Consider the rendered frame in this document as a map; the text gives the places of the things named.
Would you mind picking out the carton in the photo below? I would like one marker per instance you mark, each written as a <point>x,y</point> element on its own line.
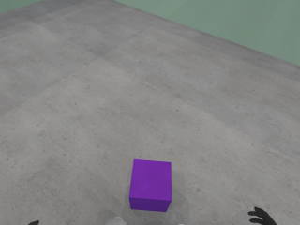
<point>150,185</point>

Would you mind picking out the right robot hand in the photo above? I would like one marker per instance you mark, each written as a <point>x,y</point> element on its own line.
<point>266,219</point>

